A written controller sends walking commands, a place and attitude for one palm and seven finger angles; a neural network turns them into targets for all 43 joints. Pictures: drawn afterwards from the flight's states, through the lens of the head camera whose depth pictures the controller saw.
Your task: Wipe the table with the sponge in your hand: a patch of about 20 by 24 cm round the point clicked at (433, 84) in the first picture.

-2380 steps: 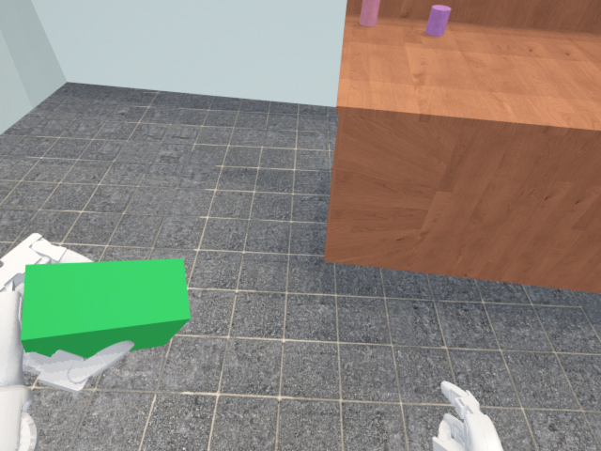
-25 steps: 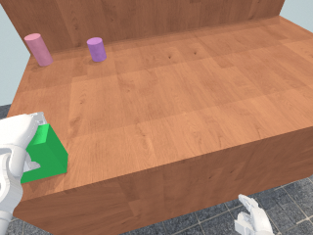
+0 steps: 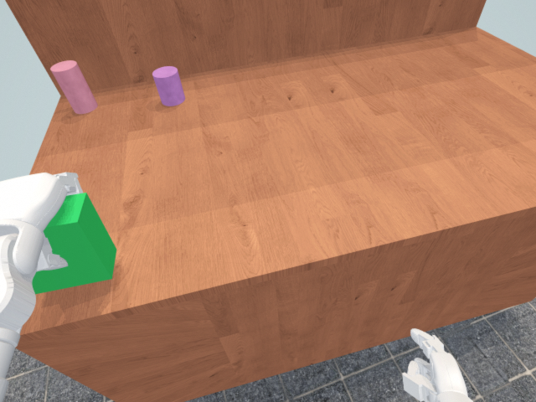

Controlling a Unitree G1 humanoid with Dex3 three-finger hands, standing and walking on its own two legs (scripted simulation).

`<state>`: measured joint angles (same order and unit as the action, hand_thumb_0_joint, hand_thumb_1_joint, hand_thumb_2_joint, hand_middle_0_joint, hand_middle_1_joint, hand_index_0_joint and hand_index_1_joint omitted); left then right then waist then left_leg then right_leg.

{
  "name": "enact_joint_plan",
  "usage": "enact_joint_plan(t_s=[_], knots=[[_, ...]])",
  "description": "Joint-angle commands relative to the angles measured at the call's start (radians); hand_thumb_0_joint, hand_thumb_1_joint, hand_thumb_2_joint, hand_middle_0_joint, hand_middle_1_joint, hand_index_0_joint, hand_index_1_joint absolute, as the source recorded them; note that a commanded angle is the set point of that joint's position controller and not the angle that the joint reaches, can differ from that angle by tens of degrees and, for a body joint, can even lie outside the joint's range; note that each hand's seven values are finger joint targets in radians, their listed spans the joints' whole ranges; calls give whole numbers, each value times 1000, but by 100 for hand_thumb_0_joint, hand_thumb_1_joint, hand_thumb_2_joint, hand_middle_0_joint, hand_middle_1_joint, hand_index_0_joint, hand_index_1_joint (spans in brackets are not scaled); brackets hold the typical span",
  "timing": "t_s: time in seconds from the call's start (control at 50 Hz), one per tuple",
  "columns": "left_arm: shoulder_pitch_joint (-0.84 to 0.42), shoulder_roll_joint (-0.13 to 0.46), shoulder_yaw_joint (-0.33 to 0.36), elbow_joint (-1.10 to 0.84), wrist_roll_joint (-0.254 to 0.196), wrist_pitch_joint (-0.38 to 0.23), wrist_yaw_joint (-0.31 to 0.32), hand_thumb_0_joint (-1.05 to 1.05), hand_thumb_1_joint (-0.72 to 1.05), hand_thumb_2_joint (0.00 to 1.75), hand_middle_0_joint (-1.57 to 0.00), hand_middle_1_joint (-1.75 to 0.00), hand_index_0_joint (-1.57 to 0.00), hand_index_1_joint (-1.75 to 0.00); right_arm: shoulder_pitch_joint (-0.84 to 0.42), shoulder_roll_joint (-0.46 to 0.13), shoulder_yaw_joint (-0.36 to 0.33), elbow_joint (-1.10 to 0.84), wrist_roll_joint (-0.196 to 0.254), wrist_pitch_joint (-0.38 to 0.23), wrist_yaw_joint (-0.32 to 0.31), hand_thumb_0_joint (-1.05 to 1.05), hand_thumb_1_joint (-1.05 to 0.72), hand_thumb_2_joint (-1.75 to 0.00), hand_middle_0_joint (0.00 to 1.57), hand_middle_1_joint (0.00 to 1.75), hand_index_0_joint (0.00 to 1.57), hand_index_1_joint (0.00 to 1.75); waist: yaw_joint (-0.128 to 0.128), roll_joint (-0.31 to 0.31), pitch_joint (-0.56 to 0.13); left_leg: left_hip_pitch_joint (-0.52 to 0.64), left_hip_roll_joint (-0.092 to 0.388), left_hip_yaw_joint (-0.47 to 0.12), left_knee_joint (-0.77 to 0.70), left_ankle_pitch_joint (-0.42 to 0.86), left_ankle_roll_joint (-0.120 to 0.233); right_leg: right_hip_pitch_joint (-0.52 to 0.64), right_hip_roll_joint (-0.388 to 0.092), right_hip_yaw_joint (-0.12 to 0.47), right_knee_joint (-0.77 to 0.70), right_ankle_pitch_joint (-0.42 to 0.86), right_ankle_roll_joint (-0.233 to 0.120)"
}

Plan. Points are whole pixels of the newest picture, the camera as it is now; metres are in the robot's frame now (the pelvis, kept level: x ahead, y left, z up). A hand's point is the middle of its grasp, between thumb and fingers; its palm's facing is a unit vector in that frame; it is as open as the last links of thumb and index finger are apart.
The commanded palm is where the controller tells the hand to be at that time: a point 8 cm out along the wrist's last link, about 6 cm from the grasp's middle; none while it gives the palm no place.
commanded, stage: lift the sponge slowly off the table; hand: left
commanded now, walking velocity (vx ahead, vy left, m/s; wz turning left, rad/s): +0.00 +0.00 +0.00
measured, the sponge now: (63, 254) +0.27 +0.36 +0.08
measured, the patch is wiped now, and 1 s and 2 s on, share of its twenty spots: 0.90 0.90 0.90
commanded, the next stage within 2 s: bring the sponge back beside the body in 1.28 s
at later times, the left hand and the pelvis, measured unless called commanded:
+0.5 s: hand (37, 211) +0.28 +0.35 +0.17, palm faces +0.03 +0.01 -1.00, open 10.3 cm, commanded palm +0.25 +0.36 +0.24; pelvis -0.01 +0.00 +0.00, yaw +0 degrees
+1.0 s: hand (34, 191) +0.29 +0.34 +0.20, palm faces +0.08 +0.02 -1.00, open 10.3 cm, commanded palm +0.25 +0.35 +0.27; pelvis -0.01 +0.00 +0.00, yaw +0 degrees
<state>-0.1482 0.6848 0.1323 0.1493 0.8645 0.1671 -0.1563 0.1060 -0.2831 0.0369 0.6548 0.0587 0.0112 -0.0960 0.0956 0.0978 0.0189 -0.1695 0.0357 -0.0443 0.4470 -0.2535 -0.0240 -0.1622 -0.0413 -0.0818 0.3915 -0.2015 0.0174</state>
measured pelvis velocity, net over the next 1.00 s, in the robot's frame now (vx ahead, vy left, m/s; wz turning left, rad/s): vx -0.01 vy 0.00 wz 0.00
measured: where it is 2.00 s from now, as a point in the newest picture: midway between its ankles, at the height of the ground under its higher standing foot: outside the picture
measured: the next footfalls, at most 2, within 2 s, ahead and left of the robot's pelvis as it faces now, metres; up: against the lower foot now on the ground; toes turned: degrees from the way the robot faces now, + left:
none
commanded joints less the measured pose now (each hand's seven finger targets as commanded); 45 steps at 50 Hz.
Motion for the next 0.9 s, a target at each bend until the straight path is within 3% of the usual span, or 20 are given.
enact_joint_plan(t_s=[0.0, 0.04, 0.16, 0.18, 0.24, 0.3, 0.32, 0.36, 0.4, 0.44, 0.48, 0.5, 0.58, 0.64, 0.7, 0.74, 0.76, 0.78, 0.84, 0.88], knots=[[-251, 388, 220, -193, 9, -13, 38, 0, 10, 130, -120, -160, -120, -160, -134, -123, -47, -165, -11, -46, -7, 0, -90, -90, 20, 30, 20, 30, 15, -8, -274, 22, -74, 42, -31, 291, 60, 144, 54, 16, -14, 201, -72], [-237, 374, 214, -193, -2, -11, 37, 0, 10, 130, -120, -160, -120, -160, -136, -125, -52, -162, -6, -34, 0, 0, -90, -90, 20, 30, 20, 30, 12, 4, -225, 7, -70, 39, -44, 277, 56, 125, 59, 10, -25, 183, -70], [-301, 390, 205, -173, -9, -2, 29, 0, 10, 130, -120, -160, -120, -160, -132, -135, -56, -160, 0, -35, -5, 0, -90, -90, 20, 30, 20, 30, -1, -6, -209, 6, -69, 41, -47, 230, 57, 96, 56, 16, -37, 129, -64], [-336, 392, 202, -211, -12, -6, 25, 0, 10, 130, -120, -160, -120, -160, -161, -125, -46, -176, 7, -46, -7, 0, -90, -90, 20, 30, 20, 30, -3, 42, -216, 13, -70, 38, -50, 224, 58, 97, 59, 28, -40, 112, -70], [-381, 383, 175, -169, -2, -13, 19, 0, 10, 130, -120, -160, -120, -160, -129, -132, -52, -156, 2, -48, -13, 0, -90, -90, 20, 30, 20, 30, -15, 13, -214, 17, -72, 33, -57, 209, 59, 87, 58, 13, -48, 99, -69], [-403, 406, 188, -212, 3, -27, 13, 0, 10, 130, -120, -160, -120, -160, -129, -122, -46, -166, -3, -61, -20, 0, -90, -90, 20, 30, 20, 30, -4, 37, -275, 38, -76, 32, -51, 233, 62, 113, 54, 17, -38, 109, -74], [-414, 392, 174, -207, 4, -30, 14, 0, 10, 130, -120, -160, -120, -160, -135, -120, -49, -159, 2, -61, -17, 0, -90, -90, 20, 30, 20, 30, -13, 50, -253, 40, -73, 30, -55, 237, 59, 103, 57, 16, -42, 117, -74], [-391, 373, 167, -231, -5, -33, 12, 0, 10, 130, -120, -160, -120, -160, -138, -118, -50, -166, -1, -60, -15, 0, -90, -90, 20, 30, 20, 30, -4, 45, -262, 46, -70, 27, -60, 250, 59, 111, 56, 13, -41, 132, -75], [-378, 413, 213, -225, -5, -27, 17, 0, 10, 130, -120, -160, -120, -160, -137, -118, -45, -168, -8, -65, -15, 0, -90, -90, 20, 30, 20, 30, 11, 18, -280, 35, -70, 29, -53, 258, 57, 128, 52, 18, -32, 138, -78], [-374, 386, 189, -194, -11, -7, 15, 0, 10, 130, -120, -160, -120, -160, -143, -120, -46, -161, -2, -49, -9, 0, -90, -90, 20, 30, 20, 30, 5, 19, -227, 15, -66, 27, -71, 250, 51, 112, 57, 9, -44, 131, -74], [-390, 408, 212, -227, -17, 8, 16, 0, 10, 130, -120, -160, -120, -160, -179, -118, -41, -181, 5, -53, -4, 0, -90, -90, 20, 30, 20, 30, 19, 34, -246, 16, -63, 23, -69, 255, 50, 128, 57, 30, -38, 132, -80], [-388, 418, 213, -203, -13, 20, 18, 0, 10, 130, -120, -160, -120, -160, -157, -123, -40, -175, -7, -51, -4, 0, -90, -90, 20, 30, 20, 30, 25, 8, -264, 8, -66, 27, -65, 267, 49, 140, 50, 19, -28, 144, -79], [-371, 402, 199, -224, -20, 57, -3, 0, 10, 130, -120, -160, -120, -160, -195, -119, -35, -193, 5, -42, 4, 0, -90, -90, 20, 30, 20, 30, 25, 12, -264, 11, -62, 26, -67, 277, 49, 143, 54, 29, -30, 163, -77], [-406, 387, 155, -177, -13, 75, -31, 0, 10, 130, -120, -160, -120, -160, -166, -130, -35, -176, 2, -30, 3, 0, -90, -90, 20, 30, 20, 30, 7, -19, -236, -1, -63, 30, -74, 242, 49, 111, 54, 10, -41, 131, -70], [-459, 400, 151, -284, -7, 64, -52, 0, 10, 130, -120, -160, -120, -160, -179, -118, -26, -200, 0, -44, 1, 0, -90, -90, 20, 30, 20, 30, 12, 37, -297, 29, -72, 27, -59, 285, 56, 129, 50, 16, -25, 155, -78], [-434, 360, 120, -298, -12, 56, -63, 0, 10, 130, -120, -160, -120, -160, -177, -113, -29, -198, 4, -42, 2, 0, -90, -90, 20, 30, 20, 30, 3, 37, -279, 44, -67, 21, -66, 291, 57, 113, 57, 5, -34, 158, -76], [-430, 366, 128, -309, -15, 51, -65, 0, 10, 130, -120, -160, -120, -160, -172, -112, -31, -197, 3, -41, 0, 0, -90, -90, 20, 30, 20, 30, 4, 27, -268, 45, -65, 22, -68, 276, 58, 104, 57, 5, -38, 142, -73], [-460, 368, 132, -344, -19, 46, -68, 0, 10, 130, -120, -160, -120, -160, -208, -104, -20, -215, 12, -54, -1, 0, -90, -90, 20, 30, 20, 30, 3, 68, -269, 45, -62, 16, -68, 266, 58, 107, 61, 21, -40, 129, -82], [-469, 400, 159, -278, -10, 49, -54, 0, 10, 130, -120, -160, -120, -160, -162, -117, -29, -183, 1, -45, -5, 0, -90, -90, 20, 30, 20, 30, 9, 11, -252, 35, -62, 15, -80, 268, 54, 102, 60, 6, -46, 125, -79], [-525, 409, 166, -325, -11, 56, -46, 0, 10, 130, -120, -160, -120, -160, -208, -106, -19, -207, 9, -55, -5, 0, -90, -90, 20, 30, 20, 30, 17, 59, -264, 32, -61, 11, -83, 263, 51, 116, 61, 25, -42, 112, -88]])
